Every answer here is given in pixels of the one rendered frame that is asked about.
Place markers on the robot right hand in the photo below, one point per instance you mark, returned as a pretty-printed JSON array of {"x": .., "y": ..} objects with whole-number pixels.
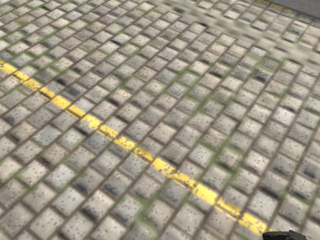
[{"x": 283, "y": 235}]

